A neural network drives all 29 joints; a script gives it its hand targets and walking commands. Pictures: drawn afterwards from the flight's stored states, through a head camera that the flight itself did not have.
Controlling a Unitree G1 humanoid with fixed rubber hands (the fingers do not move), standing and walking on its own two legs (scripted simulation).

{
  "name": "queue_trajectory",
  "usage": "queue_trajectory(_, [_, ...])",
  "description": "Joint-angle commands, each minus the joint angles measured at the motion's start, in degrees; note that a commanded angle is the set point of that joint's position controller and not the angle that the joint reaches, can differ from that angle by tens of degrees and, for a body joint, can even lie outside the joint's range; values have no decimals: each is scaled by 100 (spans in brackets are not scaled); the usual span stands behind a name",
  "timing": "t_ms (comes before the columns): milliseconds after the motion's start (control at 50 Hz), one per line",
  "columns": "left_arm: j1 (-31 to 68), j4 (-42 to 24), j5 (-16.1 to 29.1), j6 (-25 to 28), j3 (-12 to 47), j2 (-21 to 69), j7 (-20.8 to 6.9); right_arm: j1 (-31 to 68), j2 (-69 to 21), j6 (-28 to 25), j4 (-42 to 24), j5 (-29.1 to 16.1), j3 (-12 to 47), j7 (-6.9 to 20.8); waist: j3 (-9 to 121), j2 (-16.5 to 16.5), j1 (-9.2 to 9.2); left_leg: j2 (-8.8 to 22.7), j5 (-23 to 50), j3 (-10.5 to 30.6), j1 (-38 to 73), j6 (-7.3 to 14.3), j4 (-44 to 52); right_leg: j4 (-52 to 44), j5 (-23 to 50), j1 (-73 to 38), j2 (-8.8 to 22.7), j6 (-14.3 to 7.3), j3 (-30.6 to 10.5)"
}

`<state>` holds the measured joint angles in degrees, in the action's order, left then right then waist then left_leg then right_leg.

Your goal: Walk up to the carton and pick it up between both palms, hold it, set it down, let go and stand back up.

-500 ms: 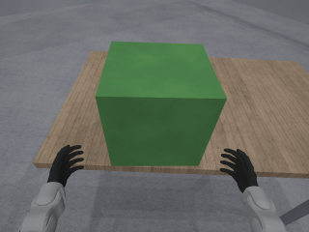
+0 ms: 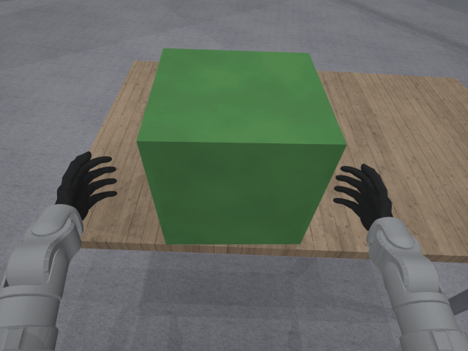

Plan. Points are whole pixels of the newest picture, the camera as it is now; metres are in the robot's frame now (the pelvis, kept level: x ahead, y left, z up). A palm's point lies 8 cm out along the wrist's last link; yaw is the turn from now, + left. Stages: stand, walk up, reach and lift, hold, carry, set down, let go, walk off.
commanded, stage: reach and lift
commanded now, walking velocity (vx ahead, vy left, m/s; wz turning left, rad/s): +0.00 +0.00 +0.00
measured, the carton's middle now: (235, 151) +0.50 +0.00 +0.06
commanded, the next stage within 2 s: none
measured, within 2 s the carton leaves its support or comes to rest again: neither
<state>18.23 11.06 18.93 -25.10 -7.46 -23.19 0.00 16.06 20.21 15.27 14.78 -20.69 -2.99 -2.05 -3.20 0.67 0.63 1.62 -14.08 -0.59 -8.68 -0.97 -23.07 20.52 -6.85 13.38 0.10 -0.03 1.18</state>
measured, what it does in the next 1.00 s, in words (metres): stands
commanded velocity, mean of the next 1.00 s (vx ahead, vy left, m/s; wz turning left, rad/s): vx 0.00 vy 0.00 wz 0.00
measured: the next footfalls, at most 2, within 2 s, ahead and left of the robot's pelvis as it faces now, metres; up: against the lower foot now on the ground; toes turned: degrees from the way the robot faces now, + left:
none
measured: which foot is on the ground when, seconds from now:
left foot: down 0.00-1.00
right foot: down 0.00-1.00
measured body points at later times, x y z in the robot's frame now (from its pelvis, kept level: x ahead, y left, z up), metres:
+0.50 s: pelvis -0.01 +0.00 +0.00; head +0.04 +0.01 +0.45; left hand +0.41 +0.26 +0.15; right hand +0.41 -0.22 +0.15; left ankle -0.02 +0.13 -0.74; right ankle +0.04 -0.12 -0.74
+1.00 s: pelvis -0.01 -0.01 +0.00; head +0.04 +0.01 +0.44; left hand +0.45 +0.26 +0.21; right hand +0.47 -0.21 +0.19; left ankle -0.02 +0.13 -0.74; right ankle +0.04 -0.12 -0.74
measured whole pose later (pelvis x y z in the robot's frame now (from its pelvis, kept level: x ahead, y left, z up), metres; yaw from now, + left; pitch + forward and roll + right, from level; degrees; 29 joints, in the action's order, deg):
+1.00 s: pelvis -0.01 -0.01 +0.00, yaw +2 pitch +10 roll -1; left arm 61.6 43.0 25.2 -31.0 2.1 -33.2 2.1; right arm 57.8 25.5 24.0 44.5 -23.8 -1.8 -2.6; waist 4.2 1.5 -0.9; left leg 1.9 -12.3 2.0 -23.4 -1.9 -25.7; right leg 20.5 -4.6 25.9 -0.3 -0.9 3.1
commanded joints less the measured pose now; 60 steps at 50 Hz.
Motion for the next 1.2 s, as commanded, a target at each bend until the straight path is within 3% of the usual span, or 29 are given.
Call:
queue_trajectory(0, [2432, -1366, -8, 136, -613, -1388, 12, 2357, 1346, -159, -1431, -36, -607, -35, 3107, -96, -22, -281, 1719, -221, -594, -68, 364, 142, 1375, -2322, -148, -116, -210])
queue_trajectory(200, [3531, -1337, -14, -418, -625, -1593, 105, 3406, 1681, 218, -1009, -244, -693, 4, 3670, -441, -96, -243, 2319, -175, -366, -207, 147, 210, 1638, -2112, -258, -158, -99])
queue_trajectory(260, [3812, -1092, 14, -537, -598, -1650, 102, 3799, 1719, 294, -867, -293, -632, 13, 3818, -242, -81, -287, 2327, -176, -489, -146, 145, 255, 1835, -2189, -245, -106, -94])
queue_trajectory(340, [4299, -983, -29, -612, -600, -1789, 104, 4181, 1832, 370, -591, -314, -678, -4, 4062, -359, -128, -290, 2291, -175, -448, -193, 132, 267, 1878, -2259, -236, -85, -75])
queue_trajectory(460, [5032, -400, 124, -562, -440, -1967, 126, 5006, 1919, 417, -342, -350, -567, 8, 4458, -194, -83, -302, 2266, -153, -716, -87, 127, 354, 2047, -2383, -251, -35, -76])
queue_trajectory(560, [5682, 204, 162, -548, -319, -2122, 116, 5569, 1969, 461, 219, -358, -531, -1, 4556, -339, -88, -320, 2033, -147, -793, -85, 115, 298, 1821, -2221, -241, -41, -55])
queue_trajectory(620, [6021, 313, 232, -488, -222, -2188, 152, 5954, 2029, 440, 258, -372, -517, -8, 4979, -330, -61, -312, 2245, -120, -697, -94, 64, 390, 2048, -2291, -263, -25, -39])
queue_trajectory(720, [6602, 927, 305, -427, 5, -2256, 170, 6392, 2123, 485, 906, -336, -513, -15, 5060, -461, -140, -292, 2158, -93, -755, -121, 30, 345, 1936, -2066, -245, -46, 0])
queue_trajectory(780, [6954, 1080, 426, -374, 108, -2310, 194, 6765, 2117, 478, 989, -348, -446, -32, 5274, -303, -156, -306, 2219, -74, -818, -88, 0, 400, 2099, -2083, -253, -18, 7])
queue_trajectory(840, [7325, 1246, 453, -340, 214, -2337, 220, 7047, 2186, 485, 1173, -327, -490, -47, 5611, -434, -182, -299, 2347, -76, -758, -136, -71, 435, 2209, -1973, -240, -13, 24])
queue_trajectory(900, [7679, 1857, 546, -253, 382, -2387, 212, 7430, 2173, 520, 1638, -338, -393, -36, 5496, -435, -172, -294, 2087, -40, -1017, -110, -44, 403, 1949, -1840, -222, -27, 47])
queue_trajectory(960, [7924, 2010, 669, -142, 459, -2436, 223, 7694, 2141, 484, 1592, -301, -318, -59, 5814, -302, -110, -316, 2225, -59, -1078, -83, -79, 491, 2246, -2014, -221, 19, 31])
queue_trajectory(980, [8092, 2236, 684, -128, 532, -2448, 215, 7827, 2174, 507, 1795, -275, -392, -66, 5774, -388, -189, -312, 2179, -32, -1152, -92, -80, 492, 2217, -1982, -209, 4, 30])
queue_trajectory(1180, [8565, 3188, 730, 165, 876, -2334, 156, 8227, 2090, 447, 2592, -267, -208, -123, 5895, -466, -251, -312, 2229, 14, -1269, -115, -51, 459, 2256, -1893, -178, -4, 48])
